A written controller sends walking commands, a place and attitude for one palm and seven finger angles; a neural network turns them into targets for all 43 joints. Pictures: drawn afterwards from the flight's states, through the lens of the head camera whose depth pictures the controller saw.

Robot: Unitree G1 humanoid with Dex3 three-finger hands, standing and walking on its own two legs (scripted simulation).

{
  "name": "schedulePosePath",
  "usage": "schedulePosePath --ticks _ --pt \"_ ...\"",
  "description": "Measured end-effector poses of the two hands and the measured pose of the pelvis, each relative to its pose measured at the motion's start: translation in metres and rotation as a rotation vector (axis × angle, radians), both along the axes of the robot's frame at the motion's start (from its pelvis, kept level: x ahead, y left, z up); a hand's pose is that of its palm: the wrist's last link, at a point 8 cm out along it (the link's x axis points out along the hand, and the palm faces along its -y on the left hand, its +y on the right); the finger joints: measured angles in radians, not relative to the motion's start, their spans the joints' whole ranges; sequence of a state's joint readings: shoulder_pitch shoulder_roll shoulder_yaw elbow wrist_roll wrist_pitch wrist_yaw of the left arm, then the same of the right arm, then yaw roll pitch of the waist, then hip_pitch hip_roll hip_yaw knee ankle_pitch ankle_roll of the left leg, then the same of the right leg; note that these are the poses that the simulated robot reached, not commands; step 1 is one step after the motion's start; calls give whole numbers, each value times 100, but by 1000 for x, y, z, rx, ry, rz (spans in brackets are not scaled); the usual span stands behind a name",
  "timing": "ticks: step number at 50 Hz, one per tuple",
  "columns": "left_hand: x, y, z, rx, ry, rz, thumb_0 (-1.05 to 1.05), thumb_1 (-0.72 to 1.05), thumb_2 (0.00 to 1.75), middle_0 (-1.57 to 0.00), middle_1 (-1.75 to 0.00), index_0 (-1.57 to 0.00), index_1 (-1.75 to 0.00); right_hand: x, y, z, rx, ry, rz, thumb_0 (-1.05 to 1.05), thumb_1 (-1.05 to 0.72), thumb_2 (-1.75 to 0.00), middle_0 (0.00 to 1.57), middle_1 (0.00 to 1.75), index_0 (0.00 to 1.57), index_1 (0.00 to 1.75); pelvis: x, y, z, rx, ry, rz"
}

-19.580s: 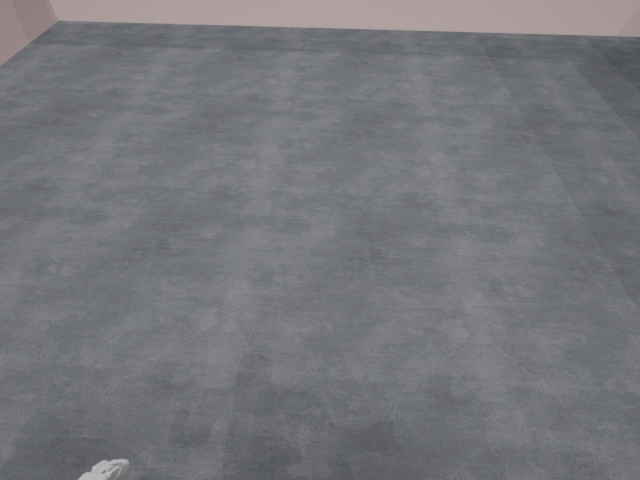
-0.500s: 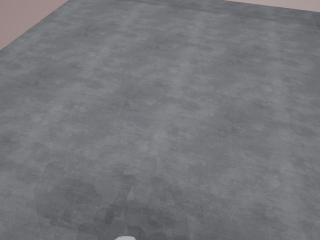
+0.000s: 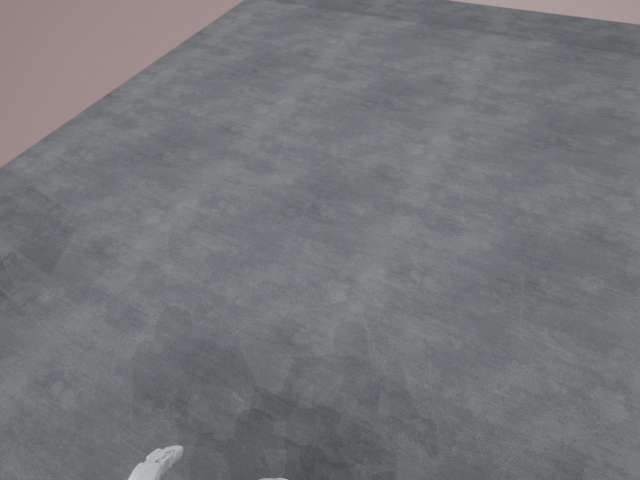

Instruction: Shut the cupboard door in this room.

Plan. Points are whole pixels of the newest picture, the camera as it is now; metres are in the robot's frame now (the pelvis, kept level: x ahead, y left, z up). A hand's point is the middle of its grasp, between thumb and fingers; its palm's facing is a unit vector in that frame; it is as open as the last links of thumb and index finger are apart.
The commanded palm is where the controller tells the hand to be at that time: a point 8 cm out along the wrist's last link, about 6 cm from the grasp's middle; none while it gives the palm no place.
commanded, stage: turn or walk to find it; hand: left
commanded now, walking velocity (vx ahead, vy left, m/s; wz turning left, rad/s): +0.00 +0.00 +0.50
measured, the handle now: out of the picture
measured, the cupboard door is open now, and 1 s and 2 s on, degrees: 82 82 82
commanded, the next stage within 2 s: none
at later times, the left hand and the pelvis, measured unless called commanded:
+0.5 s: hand out of the picture -0.06 +0.25 -0.18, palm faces +0.31 -0.92 -0.24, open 7.4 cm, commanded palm none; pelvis -0.03 +0.03 +0.00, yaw +15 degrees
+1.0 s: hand out of the picture -0.01 +0.22 -0.13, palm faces +0.49 -0.83 -0.27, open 7.4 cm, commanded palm none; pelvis -0.01 +0.00 +0.01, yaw +31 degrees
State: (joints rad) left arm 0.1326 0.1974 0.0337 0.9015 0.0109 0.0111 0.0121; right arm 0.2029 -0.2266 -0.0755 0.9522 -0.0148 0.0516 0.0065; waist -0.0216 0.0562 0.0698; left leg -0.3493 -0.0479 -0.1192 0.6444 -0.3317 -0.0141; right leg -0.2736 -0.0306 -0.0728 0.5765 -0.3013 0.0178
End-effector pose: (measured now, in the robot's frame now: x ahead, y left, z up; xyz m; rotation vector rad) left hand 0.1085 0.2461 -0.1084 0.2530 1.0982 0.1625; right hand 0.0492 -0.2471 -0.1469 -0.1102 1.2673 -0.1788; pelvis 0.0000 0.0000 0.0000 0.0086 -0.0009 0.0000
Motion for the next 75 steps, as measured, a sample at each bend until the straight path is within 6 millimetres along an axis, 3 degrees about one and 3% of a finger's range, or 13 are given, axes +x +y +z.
schedulePosePath --ticks 6,12,17,24,28,34,44,48,55,61,68,71,75 --pt "-40 -13 8 -6 32 83 1 90 90 -20 -30 -20 -30 0 -17 4 -3 47 60 1 -90 -90 20 29 20 30 -6 -10 9 23 -12 74" --pt "-84 -14 0 -33 95 171 1 90 90 -20 -30 -20 -30 10 -15 10 -21 82 140 1 -90 -90 20 29 20 30 -10 -9 11 29 -8 144" --pt "-128 1 -13 -61 156 256 1 90 90 -21 -30 -21 -30 37 5 16 -49 61 233 1 -91 -90 20 29 19 30 -16 3 8 19 2 199" --pt "-185 43 -41 -83 244 379 1 90 90 -20 -30 -20 -30 82 56 26 -88 -78 363 1 -90 -90 20 29 20 30 -27 31 -5 -3 2 262" --pt "-189 57 -31 -82 233 417 1 91 90 -20 -30 -20 -30 88 75 37 -90 -97 403 1 -90 -90 20 29 20 30 -28 39 5 -21 0 300" --pt "-169 65 -16 -63 133 438 1 91 90 -20 -30 -20 -30 88 87 37 -63 -80 442 1 -90 -90 21 29 20 30 -27 40 12 -24 3 356" --pt "-127 40 -2 -10 -19 452 1 91 90 -20 -30 -20 -30 86 58 6 -16 2 465 1 -90 -90 21 30 20 30 -15 11 1 4 12 459" --pt "-139 19 5 -2 -21 496 1 91 90 -20 -30 -20 -30 95 46 2 -18 36 498 1 -90 -90 20 29 20 30 -14 1 4 13 -1 515" --pt "-185 -8 3 -34 61 607 1 90 90 -20 -30 -20 -30 112 47 8 -32 64 590 1 -90 -90 20 29 20 30 -14 -4 10 28 0 601" --pt "-239 -19 -9 -87 120 725 1 90 90 -21 -30 -21 -30 132 81 16 -52 58 712 1 -91 -90 20 29 19 30 -18 7 10 12 8 680" --pt "-314 -14 -36 -159 228 872 1 90 90 -20 -30 -20 -30 167 162 27 -50 -104 857 1 -90 -90 20 29 20 30 -22 45 -4 -6 7 750" --pt "-320 -1 -33 -172 262 895 1 91 90 -20 -30 -20 -30 169 183 35 -43 -142 870 1 -90 -90 20 29 20 30 -17 60 2 -15 -2 766" --pt "-295 29 -22 -157 186 900 1 91 90 -20 -30 -20 -30 162 195 38 -48 -85 887 1 -90 -90 20 29 20 30 -4 80 11 -21 -6 805"
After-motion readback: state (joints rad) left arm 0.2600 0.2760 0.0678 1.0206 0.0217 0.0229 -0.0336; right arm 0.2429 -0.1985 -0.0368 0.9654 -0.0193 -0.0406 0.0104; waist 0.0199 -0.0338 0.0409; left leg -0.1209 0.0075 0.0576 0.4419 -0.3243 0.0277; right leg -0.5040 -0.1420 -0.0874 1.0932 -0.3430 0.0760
